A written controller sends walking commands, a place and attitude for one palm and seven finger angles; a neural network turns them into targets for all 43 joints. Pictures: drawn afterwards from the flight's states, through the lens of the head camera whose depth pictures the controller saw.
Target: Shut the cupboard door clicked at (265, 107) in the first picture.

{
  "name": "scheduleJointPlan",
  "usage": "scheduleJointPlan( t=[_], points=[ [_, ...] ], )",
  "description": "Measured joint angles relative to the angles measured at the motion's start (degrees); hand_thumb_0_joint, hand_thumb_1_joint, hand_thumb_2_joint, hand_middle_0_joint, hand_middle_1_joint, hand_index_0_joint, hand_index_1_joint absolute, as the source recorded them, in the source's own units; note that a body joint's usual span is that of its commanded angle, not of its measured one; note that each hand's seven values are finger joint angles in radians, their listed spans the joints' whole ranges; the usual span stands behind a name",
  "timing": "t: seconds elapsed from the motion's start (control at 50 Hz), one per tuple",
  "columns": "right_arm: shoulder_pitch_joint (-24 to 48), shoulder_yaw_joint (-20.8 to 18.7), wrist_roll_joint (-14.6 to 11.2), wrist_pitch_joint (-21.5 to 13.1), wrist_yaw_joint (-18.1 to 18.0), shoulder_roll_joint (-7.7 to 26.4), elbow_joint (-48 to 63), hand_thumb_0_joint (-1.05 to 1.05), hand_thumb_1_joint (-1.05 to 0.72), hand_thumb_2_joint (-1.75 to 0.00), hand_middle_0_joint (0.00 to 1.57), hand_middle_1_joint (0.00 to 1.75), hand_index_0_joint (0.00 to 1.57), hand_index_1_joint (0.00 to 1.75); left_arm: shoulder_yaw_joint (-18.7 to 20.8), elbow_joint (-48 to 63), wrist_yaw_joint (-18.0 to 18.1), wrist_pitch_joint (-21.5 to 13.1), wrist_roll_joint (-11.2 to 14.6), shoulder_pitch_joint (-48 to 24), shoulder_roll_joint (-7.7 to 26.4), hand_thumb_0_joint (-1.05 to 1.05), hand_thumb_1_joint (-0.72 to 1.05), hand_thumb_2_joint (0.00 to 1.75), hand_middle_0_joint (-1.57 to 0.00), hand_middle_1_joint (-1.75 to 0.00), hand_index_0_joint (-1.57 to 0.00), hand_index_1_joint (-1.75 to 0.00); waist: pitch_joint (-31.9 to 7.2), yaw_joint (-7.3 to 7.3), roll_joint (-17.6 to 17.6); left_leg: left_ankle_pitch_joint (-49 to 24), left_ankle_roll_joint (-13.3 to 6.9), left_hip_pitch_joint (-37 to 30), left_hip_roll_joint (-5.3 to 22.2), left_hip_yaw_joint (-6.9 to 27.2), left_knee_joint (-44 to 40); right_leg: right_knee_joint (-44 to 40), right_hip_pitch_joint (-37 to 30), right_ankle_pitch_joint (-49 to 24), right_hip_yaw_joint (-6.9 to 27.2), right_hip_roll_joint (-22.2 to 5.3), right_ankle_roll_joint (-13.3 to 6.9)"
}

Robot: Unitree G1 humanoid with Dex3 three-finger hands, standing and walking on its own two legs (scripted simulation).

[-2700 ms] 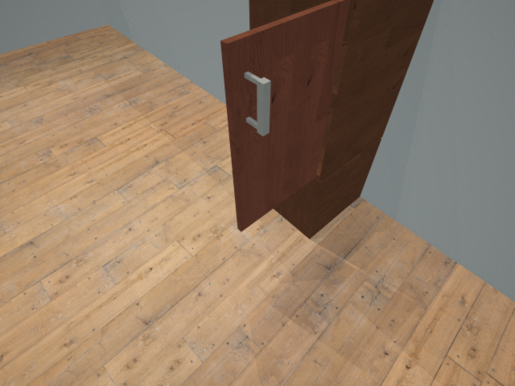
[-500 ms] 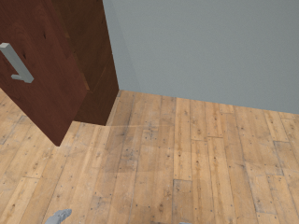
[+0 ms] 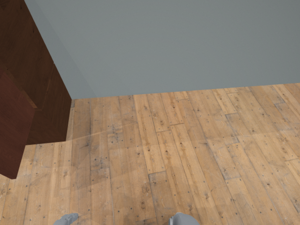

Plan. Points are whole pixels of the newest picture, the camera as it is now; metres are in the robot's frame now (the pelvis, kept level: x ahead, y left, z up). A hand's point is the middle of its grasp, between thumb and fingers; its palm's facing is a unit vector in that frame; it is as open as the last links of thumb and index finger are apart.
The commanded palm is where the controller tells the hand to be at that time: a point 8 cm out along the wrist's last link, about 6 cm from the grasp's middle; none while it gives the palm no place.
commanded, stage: walk around to get in front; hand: left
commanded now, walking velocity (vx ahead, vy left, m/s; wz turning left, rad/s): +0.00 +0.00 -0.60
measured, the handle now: out of the picture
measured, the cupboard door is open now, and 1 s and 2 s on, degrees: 90 90 90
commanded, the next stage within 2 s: none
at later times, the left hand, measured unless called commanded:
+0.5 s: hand (97, 224) +0.14 +0.16 -0.18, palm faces -0.24 -0.95 -0.21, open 7.4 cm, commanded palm none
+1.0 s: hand (129, 201) +0.20 +0.07 -0.17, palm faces -0.54 -0.80 -0.26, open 7.4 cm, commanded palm none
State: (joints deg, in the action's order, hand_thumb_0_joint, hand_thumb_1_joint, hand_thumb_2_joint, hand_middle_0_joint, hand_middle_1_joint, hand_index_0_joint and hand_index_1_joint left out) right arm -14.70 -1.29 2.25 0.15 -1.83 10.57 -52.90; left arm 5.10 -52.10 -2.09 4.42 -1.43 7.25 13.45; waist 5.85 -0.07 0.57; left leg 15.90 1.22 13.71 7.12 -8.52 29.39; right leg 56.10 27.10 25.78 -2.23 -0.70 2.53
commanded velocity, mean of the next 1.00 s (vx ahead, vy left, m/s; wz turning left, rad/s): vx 0.00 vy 0.00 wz -0.60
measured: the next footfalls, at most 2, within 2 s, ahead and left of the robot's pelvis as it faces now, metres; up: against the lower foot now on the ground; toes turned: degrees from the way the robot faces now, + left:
right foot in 0.12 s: +0.03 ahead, -0.14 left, +0.00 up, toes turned -9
left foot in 0.46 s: +0.09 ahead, +0.09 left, +0.00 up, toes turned -14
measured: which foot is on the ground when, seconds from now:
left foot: down 0.00-0.12, up 0.14-0.44, down 0.46-0.78, up 0.80-1.00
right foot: up 0.00-0.10, down 0.12-0.46, up 0.48-0.78, down 0.80-1.00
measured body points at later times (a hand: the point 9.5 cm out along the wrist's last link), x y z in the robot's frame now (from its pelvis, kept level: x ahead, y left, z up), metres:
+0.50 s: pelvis +0.01 -0.01 -0.01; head +0.07 -0.01 +0.43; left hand +0.15 +0.21 -0.17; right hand +0.04 -0.29 -0.14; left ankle +0.05 +0.10 -0.74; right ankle -0.01 -0.13 -0.73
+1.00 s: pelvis +0.01 -0.05 -0.01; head +0.05 -0.08 +0.44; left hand +0.23 +0.11 -0.15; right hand -0.09 -0.31 -0.15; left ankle +0.08 +0.07 -0.70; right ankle -0.04 -0.15 -0.74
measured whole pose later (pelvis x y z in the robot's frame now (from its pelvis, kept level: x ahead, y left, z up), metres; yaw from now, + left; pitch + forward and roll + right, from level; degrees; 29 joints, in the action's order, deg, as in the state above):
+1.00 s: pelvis +0.01 -0.05 -0.01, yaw -35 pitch +1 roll +1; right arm -10.4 -3.6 0.7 3.0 -1.1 14.4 -52.2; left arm 4.0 -52.2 0.1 2.5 -1.7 8.6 12.8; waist 6.2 -0.4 0.4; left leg 25.4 4.5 25.0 3.5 -3.5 52.0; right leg 32.4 18.1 15.3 2.3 0.2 -0.7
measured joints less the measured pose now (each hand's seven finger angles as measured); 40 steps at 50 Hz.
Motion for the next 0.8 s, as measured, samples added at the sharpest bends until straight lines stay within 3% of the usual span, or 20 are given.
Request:
scheduleJointPlan(
  t=[0.06, 0.12, 0.18, 0.24, 0.36, 0.46, 0.52, 0.56, 0.6, 0.64, 0.74, 0.8],
  points=[
    [-0.1, -0.4, -0.1, 0.1, 0.4, 0.3, -0.1, 0.00, -0.90, -0.90, 0.20, 0.30, 0.21, 0.30, -0.3, 0.1, 0.0, -0.3, 0.1, 0.0, -0.3, 0.01, 0.91, 0.90, -0.20, -0.30, -0.20, -0.30, 0.2, -0.53, -1.4, 1.0, 1.0, -0.3, 1.8, -2.1, 1.2, -9.0, -4.1, -0.4, -1.6, -0.4, -0.7],
    [-0.8, -1.0, -0.6, 0.7, 0.9, 0.9, 0.0, 0.00, -0.90, -0.90, 0.20, 0.30, 0.21, 0.30, -0.7, 0.7, 0.0, -1.5, 0.0, 0.6, 0.1, 0.01, 0.90, 0.90, -0.20, -0.30, -0.20, -0.30, -0.5, -0.85, -1.5, 3.9, 2.3, 1.7, 3.1, -3.9, 7.2, -22.1, -10.0, -9.5, -1.8, -0.9, -2.7],
    [1.5, -1.8, -1.3, 2.9, 0.7, 2.7, -1.0, 0.00, -0.90, -0.90, 0.20, 0.30, 0.21, 0.30, -1.0, 0.2, 1.3, -2.6, 0.1, 0.0, -1.0, 0.01, 0.90, 0.90, -0.20, -0.30, -0.20, -0.30, 0.9, -0.91, -3.3, 13.4, 2.7, 8.3, 1.4, 2.5, 23.3, -19.4, -8.6, -7.4, -0.7, 0.4, -4.2],
    [3.8, -2.3, -1.4, 3.6, 0.6, 3.4, -1.2, 0.00, -0.91, -0.90, 0.20, 0.30, 0.21, 0.30, -1.0, 0.1, 2.3, -2.4, 0.0, 0.6, -1.5, 0.00, 0.90, 0.90, -0.20, -0.30, -0.20, -0.30, 1.5, -0.62, -2.7, 11.3, 3.1, 12.7, -1.1, 5.2, 31.7, -21.8, -9.3, -8.5, 1.2, 1.1, -4.2],
    [6.5, -2.5, -1.6, 2.8, 0.7, 2.9, 0.8, 0.00, -0.91, -0.90, 0.20, 0.30, 0.20, 0.30, -1.1, -0.7, 2.3, -2.0, -0.3, 2.5, -1.5, 0.00, 0.90, 0.90, -0.21, -0.30, -0.21, -0.30, 0.5, 0.23, -0.2, 8.6, 3.2, 11.8, -4.1, 5.9, 23.0, -25.4, -9.9, -11.2, 5.5, 2.1, -4.2],
    [6.8, -1.6, -1.8, 1.1, 0.4, 2.4, 2.3, 0.00, -0.91, -0.90, 0.20, 0.30, 0.20, 0.30, -0.7, -1.2, 2.1, -1.2, 0.1, 3.8, -1.0, 0.01, 0.90, 0.90, -0.21, -0.30, -0.21, -0.30, -1.3, 0.80, 0.6, 2.6, 1.6, 4.2, -5.2, 6.4, 4.0, -23.1, -8.0, -10.3, 8.3, 4.2, -3.0],
    [6.3, -0.8, -0.7, 0.1, 0.1, 1.6, 2.5, 0.00, -0.91, -0.90, 0.20, 0.30, 0.20, 0.30, -0.2, -1.3, 1.5, -0.4, 0.2, 3.0, 0.0, 0.01, 0.90, 0.90, -0.21, -0.30, -0.21, -0.30, -1.0, 0.99, 1.5, 1.7, -1.2, 4.1, -4.3, 5.1, 4.4, -9.0, -2.9, 1.0, 6.5, 4.2, -1.9],
    [5.4, -0.3, -0.3, -0.2, 0.0, 1.0, 2.5, 0.00, -0.91, -0.90, 0.20, 0.30, 0.21, 0.30, 0.3, -1.2, 1.1, -0.3, -0.1, 2.4, 0.6, 0.01, 0.90, 0.90, -0.21, -0.30, -0.20, -0.30, -0.7, 1.18, 1.6, 1.5, -1.2, 2.8, -3.3, 4.2, 3.2, 1.4, 0.1, 2.8, 4.4, 3.4, -1.0],
    [4.3, 0.0, -0.1, -0.1, -0.1, 0.6, 2.4, 0.00, -0.91, -0.90, 0.20, 0.30, 0.21, 0.30, 0.5, -0.8, 0.7, -0.3, 0.0, 1.8, 0.9, 0.01, 0.90, 0.90, -0.20, -0.30, -0.20, -0.30, -0.4, 1.37, 1.3, 0.8, -0.8, 1.4, -2.2, 3.3, 1.4, 5.4, 1.2, 2.2, 2.5, 2.0, -0.2],
    [3.5, 0.0, 0.0, 0.1, -0.1, 0.6, 2.2, 0.00, -0.90, -0.90, 0.20, 0.30, 0.21, 0.30, 0.5, -0.3, 0.4, -0.2, 0.0, 1.4, 1.0, 0.01, 0.91, 0.90, -0.20, -0.30, -0.20, -0.30, -0.2, 1.37, 0.5, 0.4, -0.4, 0.2, -0.9, 2.2, 0.3, 3.3, 0.5, 1.7, 0.9, 0.7, 0.2],
    [2.0, -0.6, -0.1, 0.6, 0.6, 1.4, 1.5, 0.00, -0.90, -0.90, 0.20, 0.30, 0.21, 0.30, 0.0, 0.4, -0.2, -0.5, 0.0, 0.5, 0.8, 0.01, 0.91, 0.90, -0.20, -0.30, -0.20, -0.30, 0.1, 0.25, -1.5, 2.3, 1.3, -0.6, 2.1, -1.2, 2.4, -11.2, -5.1, -0.9, -1.7, -0.6, -0.7],
    [0.6, -1.3, -0.7, 1.3, 1.0, 2.5, 1.3, 0.00, -0.90, -0.90, 0.20, 0.30, 0.21, 0.30, -0.4, 1.2, 0.0, -1.9, -0.2, 0.6, 1.3, 0.01, 0.91, 0.90, -0.20, -0.30, -0.20, -0.30, -0.6, -0.23, -1.5, 7.7, 2.6, 2.2, 2.8, -2.2, 10.4, -21.7, -9.3, -11.5, -1.4, -1.2, -3.1]
  ],
)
